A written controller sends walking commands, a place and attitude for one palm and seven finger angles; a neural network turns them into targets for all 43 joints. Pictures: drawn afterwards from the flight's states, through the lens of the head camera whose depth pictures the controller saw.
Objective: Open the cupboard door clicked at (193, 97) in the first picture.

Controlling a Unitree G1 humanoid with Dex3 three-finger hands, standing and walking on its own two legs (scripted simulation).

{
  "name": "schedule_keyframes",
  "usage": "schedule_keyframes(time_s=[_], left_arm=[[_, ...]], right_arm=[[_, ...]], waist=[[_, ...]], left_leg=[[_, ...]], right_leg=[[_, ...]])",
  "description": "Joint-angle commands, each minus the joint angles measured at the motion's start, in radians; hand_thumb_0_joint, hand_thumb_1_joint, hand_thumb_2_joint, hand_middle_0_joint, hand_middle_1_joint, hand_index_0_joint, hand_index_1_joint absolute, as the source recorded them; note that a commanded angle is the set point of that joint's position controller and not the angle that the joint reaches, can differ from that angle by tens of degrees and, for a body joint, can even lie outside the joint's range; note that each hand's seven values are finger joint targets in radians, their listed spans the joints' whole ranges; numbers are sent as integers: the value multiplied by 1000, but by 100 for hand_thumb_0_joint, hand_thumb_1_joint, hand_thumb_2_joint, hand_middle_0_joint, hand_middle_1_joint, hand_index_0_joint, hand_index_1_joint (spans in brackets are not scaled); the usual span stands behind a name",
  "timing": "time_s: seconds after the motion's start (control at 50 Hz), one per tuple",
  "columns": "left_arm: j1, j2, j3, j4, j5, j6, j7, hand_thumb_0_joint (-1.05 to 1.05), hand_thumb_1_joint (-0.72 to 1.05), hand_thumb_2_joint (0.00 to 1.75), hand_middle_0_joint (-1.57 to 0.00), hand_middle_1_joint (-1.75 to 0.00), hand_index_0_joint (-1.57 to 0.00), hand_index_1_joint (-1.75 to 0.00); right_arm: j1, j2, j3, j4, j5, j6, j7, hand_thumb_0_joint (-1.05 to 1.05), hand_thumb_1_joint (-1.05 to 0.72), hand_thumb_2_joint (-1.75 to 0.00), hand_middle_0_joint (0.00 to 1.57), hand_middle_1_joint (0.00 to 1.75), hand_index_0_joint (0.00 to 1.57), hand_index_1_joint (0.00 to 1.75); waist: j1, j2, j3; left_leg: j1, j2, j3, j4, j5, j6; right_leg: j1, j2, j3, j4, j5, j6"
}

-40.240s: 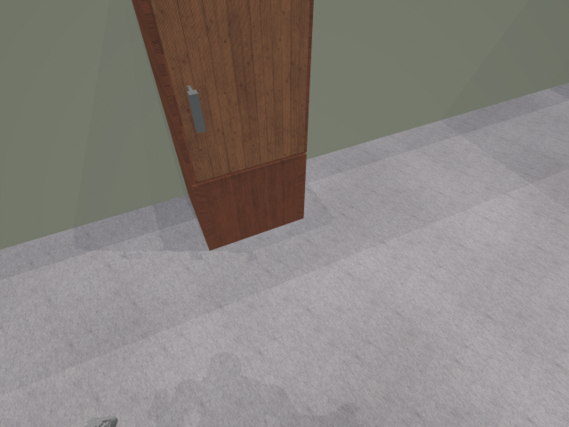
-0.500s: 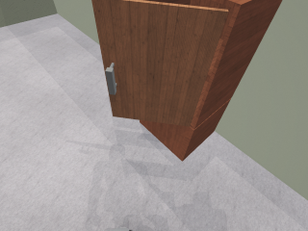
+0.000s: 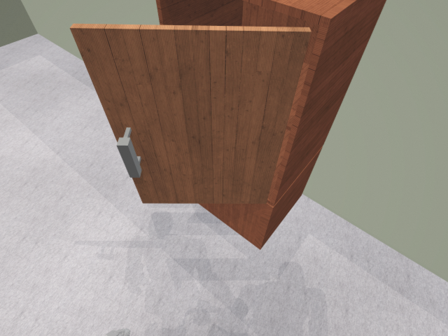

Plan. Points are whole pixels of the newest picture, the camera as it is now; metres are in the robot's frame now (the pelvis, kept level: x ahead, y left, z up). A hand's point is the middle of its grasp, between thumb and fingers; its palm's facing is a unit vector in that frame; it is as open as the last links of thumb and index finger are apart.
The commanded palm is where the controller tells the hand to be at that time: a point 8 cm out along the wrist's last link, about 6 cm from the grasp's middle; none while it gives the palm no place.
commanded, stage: come to a stop and stand still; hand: left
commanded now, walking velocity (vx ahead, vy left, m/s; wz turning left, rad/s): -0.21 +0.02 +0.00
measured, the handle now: (131, 152) +0.54 +0.25 -0.05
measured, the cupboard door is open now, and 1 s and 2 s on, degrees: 40 40 40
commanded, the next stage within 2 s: look again from close up in 1.36 s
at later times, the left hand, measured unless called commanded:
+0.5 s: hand out of the picture +0.00 +0.16 -0.17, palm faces +0.04 -0.98 -0.18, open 7.3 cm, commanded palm none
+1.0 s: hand out of the picture -0.02 +0.17 -0.17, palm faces +0.03 -0.99 -0.16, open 7.3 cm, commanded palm none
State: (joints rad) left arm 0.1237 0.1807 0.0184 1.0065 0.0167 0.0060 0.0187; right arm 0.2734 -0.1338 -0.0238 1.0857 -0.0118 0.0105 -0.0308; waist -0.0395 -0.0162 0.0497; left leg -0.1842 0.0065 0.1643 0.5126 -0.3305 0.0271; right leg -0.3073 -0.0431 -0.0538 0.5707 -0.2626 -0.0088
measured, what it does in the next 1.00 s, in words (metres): stands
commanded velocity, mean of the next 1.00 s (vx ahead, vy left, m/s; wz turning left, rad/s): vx -0.01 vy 0.00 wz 0.00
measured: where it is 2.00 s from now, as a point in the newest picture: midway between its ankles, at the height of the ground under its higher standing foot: outside the picture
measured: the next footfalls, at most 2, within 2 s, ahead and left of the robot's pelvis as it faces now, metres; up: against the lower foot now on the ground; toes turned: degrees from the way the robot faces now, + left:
none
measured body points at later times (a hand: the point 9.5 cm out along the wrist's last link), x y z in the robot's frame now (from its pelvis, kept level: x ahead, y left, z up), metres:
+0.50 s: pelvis -0.02 -0.02 +0.00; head +0.00 -0.01 +0.45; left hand +0.00 +0.21 -0.16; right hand +0.04 -0.25 -0.15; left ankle -0.06 +0.10 -0.73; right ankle -0.01 -0.12 -0.73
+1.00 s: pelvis -0.02 +0.00 +0.01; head -0.01 +0.02 +0.46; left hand -0.02 +0.22 -0.16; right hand -0.05 -0.21 -0.14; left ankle -0.06 +0.10 -0.73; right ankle -0.01 -0.12 -0.73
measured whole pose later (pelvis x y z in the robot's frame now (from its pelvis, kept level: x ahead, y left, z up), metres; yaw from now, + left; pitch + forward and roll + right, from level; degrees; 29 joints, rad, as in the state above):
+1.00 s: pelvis -0.02 +0.00 +0.01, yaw +0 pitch -1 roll +0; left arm 0.26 0.16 0.01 1.14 0.01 0.01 0.03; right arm 0.33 -0.11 0.01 1.16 -0.02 -0.01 -0.04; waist 0.00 -0.03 0.03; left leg -0.09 -0.01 0.06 0.38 -0.27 0.03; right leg -0.17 -0.01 -0.03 0.39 -0.20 0.00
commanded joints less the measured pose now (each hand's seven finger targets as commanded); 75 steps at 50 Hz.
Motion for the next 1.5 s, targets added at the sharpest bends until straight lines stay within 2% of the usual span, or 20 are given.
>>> schedule_keyframes(time_s=[0.0,0.08,0.12,0.14,0.18,0.2,0.22,0.26,0.28,0.3,0.36,0.42,0.5,0.62,0.72,0.84,1.42,1.44,1.46,1.48], left_arm=[[99,151,47,-55,-5,8,20,0,90,90,-20,-30,-20,-30],[59,103,45,-86,-3,25,20,0,90,90,-20,-30,-20,-30],[49,81,47,-96,-2,38,19,0,90,90,-20,-30,-20,-30],[55,70,47,-92,-1,43,19,0,90,90,-20,-30,-20,-30],[95,68,49,-81,0,41,15,0,90,90,-20,-30,-20,-30],[127,72,48,-70,2,33,13,0,90,90,-20,-30,-20,-30],[150,93,47,-63,5,22,14,0,90,90,-20,-30,-20,-30],[121,159,42,-53,5,-1,17,0,90,90,-20,-30,-20,-30],[119,160,39,-40,0,-10,18,0,90,90,-20,-30,-20,-30],[117,153,35,-32,0,-15,19,0,90,90,-20,-30,-20,-30],[94,144,32,-12,-3,-22,20,0,90,90,-20,-30,-20,-30],[95,109,21,8,-16,-22,11,0,90,90,-20,-30,-20,-30],[103,94,14,42,-11,-3,6,0,90,90,-20,-30,-20,-30],[137,81,8,72,-10,-6,4,0,90,90,-20,-30,-20,-30],[154,73,4,86,-12,-12,6,0,90,90,-20,-30,-20,-30],[174,57,0,99,-11,-11,11,0,90,90,-20,-30,-20,-30],[202,36,-2,109,-10,-13,20,0,90,90,-20,-30,-20,-30],[159,242,-7,8,0,-34,28,0,90,90,-20,-30,-20,-30],[205,159,10,0,4,-35,32,0,90,90,-20,-30,-20,-30],[206,143,4,-2,2,-43,32,0,90,90,-20,-30,-20,-30]], right_arm=[[89,-146,-46,-55,1,11,-12,0,-90,-90,20,30,20,30],[58,-164,-52,-84,-12,15,-13,0,-90,-90,20,30,20,30],[27,-180,-53,-91,-19,11,-15,0,-90,-90,20,30,20,30],[4,-175,-50,-95,-21,9,-15,0,-90,-90,20,30,20,30],[-43,-183,-47,-108,-22,8,-14,0,-90,-90,20,30,20,30],[-54,-185,-49,-112,-17,7,-13,0,-90,-90,20,30,20,30],[-52,-175,-50,-113,-10,7,-10,0,-90,-90,20,30,20,30],[14,-112,-44,-102,8,18,0,0,-90,-90,20,30,20,30],[-1,-99,-38,-95,7,27,2,0,-90,-90,20,30,20,30],[-14,-104,-37,-92,7,28,3,0,-90,-90,20,30,20,30],[4,-86,-25,-63,13,18,-1,0,-90,-90,20,30,20,30],[20,-121,-20,-29,2,-5,-6,0,-90,-90,20,30,20,30],[-37,-131,-9,-18,-2,-8,-3,0,-90,-90,20,30,20,30],[7,-125,-1,3,-5,-15,-3,0,-90,-90,20,30,20,30],[45,-117,5,18,-3,-25,-6,0,-90,-90,20,30,20,30],[84,-96,10,38,-2,-28,-11,0,-90,-90,20,30,20,30],[115,-83,7,51,0,-36,-23,0,-90,-90,20,30,20,30],[34,-252,-7,-86,3,-48,-11,0,-90,-90,20,30,20,30],[46,-245,-35,-77,-11,-83,-21,0,-90,-90,20,30,20,30],[65,-226,-36,-77,-7,-90,-26,0,-90,-90,20,30,20,30]], waist=[[36,-26,-163],[31,83,-96],[36,159,-52],[43,166,-26],[66,155,-15],[78,121,-32],[74,40,-54],[21,-172,-83],[29,-224,-87],[34,-206,-83],[10,-128,-92],[17,13,-107],[44,85,23],[47,23,19],[47,7,2],[51,14,42],[40,20,27],[10,109,48],[42,115,-46],[33,168,-149]], left_leg=[[33,117,-93,44,543,-28],[-4,213,-189,-76,573,36],[-39,291,-237,-127,611,115],[-57,303,-235,-133,588,139],[-78,282,-214,-94,562,129],[-69,249,-190,-54,516,97],[-52,175,-148,5,395,43],[-42,34,-63,102,-2,-38],[-48,13,-91,159,-144,-46],[-63,16,-116,195,-184,-44],[-24,21,-138,46,-82,-46],[112,101,-177,-114,262,-20],[-20,121,-204,-197,117,-11],[-34,102,-203,-234,53,-8],[-10,104,-201,-232,133,-7],[-22,105,-200,-238,156,-5],[52,101,-184,-197,357,-7],[1,70,-220,-209,621,-30],[42,128,-233,-106,798,-22],[133,128,-229,-64,946,-16]], right_leg=[[125,-149,103,21,701,-76],[50,-43,35,92,331,-27],[6,14,22,203,-98,-5],[-3,18,36,225,-180,-7],[41,13,37,149,-109,-9],[84,4,42,47,25,-11],[104,-35,106,-62,266,-26],[97,-235,299,-189,493,-116],[103,-245,321,-232,549,-147],[116,-246,310,-242,593,-159],[159,-201,250,-188,631,-151],[113,-84,160,-178,382,-40],[112,-46,136,-240,105,-17],[138,-48,127,-264,60,-14],[155,-57,112,-251,122,-17],[154,-56,98,-243,134,-18],[156,-59,90,-197,255,-14],[151,-21,35,-88,298,-25],[154,-30,48,-35,227,-29],[162,-28,42,-29,269,-48]])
